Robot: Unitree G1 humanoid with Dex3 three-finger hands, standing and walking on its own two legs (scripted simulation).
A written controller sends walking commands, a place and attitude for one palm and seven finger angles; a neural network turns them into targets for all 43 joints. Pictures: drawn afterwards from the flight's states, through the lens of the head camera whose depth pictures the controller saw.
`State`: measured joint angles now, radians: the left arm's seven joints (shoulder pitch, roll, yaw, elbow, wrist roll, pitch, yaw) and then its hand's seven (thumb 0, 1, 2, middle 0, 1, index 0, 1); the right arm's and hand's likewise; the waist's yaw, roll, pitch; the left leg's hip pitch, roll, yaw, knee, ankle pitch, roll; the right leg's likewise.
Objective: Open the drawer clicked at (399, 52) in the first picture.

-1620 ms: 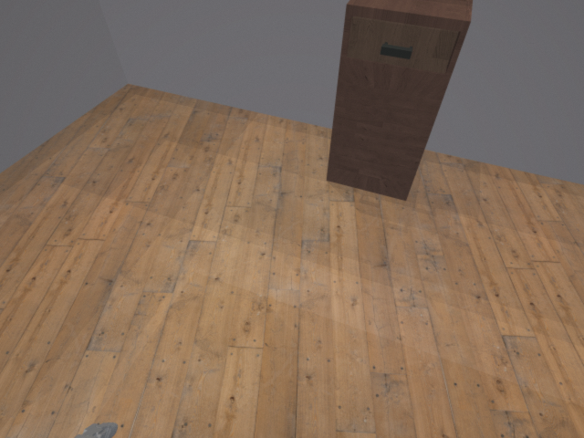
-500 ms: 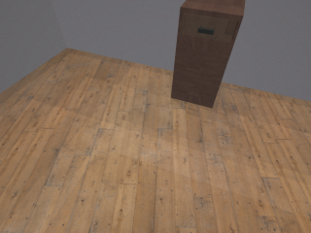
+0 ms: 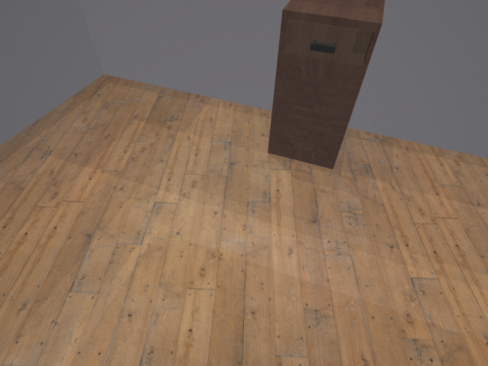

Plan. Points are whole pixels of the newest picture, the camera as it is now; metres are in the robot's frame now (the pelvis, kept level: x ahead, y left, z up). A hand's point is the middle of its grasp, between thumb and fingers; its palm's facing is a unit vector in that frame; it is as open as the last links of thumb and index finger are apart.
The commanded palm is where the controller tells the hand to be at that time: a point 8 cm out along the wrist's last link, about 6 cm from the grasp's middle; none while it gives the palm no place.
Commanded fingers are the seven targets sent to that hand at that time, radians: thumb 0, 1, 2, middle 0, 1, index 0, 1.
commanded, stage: walk to a spot facing it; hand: left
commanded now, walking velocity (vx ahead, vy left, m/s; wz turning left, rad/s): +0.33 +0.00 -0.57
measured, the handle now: (323, 45) +1.38 -0.26 -0.06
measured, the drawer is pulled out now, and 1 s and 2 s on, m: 0.00 0.00 0.00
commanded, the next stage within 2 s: turn to face it in 1.32 s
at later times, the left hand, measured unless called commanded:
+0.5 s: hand out of the picture +0.09 +0.14 -0.17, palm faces -0.13 -0.98 -0.17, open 7.3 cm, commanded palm none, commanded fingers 0.00 0.90 0.90 -0.20 -0.30 -0.20 -0.30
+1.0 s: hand (198, 225) +0.48 +0.15 -0.17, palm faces -0.36 -0.91 -0.18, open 7.4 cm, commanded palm none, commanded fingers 0.00 0.90 0.90 -0.20 -0.30 -0.20 -0.30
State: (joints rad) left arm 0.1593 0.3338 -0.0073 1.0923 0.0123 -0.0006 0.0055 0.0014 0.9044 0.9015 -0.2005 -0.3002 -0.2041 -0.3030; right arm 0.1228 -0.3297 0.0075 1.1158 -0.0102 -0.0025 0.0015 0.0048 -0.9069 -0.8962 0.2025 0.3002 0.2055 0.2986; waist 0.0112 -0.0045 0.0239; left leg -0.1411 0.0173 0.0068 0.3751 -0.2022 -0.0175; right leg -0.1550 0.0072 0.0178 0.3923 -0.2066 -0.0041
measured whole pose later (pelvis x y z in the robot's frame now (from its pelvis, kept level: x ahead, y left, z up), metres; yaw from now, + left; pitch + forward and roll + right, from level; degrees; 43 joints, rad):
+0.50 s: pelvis +0.12 -0.03 -0.01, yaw -12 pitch +1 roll +0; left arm 0.43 0.13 0.02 1.07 0.03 -0.06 0.00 0.00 0.91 0.90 -0.20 -0.30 -0.20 -0.30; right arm 0.21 -0.19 -0.05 1.04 -0.02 0.00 0.02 0.01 -0.91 -0.90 0.20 0.30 0.20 0.30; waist 0.03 0.01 0.03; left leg -0.56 0.11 0.08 1.04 -0.29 -0.05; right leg -0.12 0.04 0.00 0.43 -0.31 -0.05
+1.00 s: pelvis +0.33 +0.00 +0.00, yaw -25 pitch +0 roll +0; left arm 0.21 0.23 0.10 0.97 0.04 0.01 -0.03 0.00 0.91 0.90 -0.19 -0.30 -0.20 -0.30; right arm 0.31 -0.18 -0.06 1.05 -0.02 -0.08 -0.02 -0.02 -0.94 -0.90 0.20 0.30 0.20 0.30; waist 0.01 -0.05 0.02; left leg -0.14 0.06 0.28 0.39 -0.26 0.04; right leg -0.63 -0.11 -0.05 1.11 -0.18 0.01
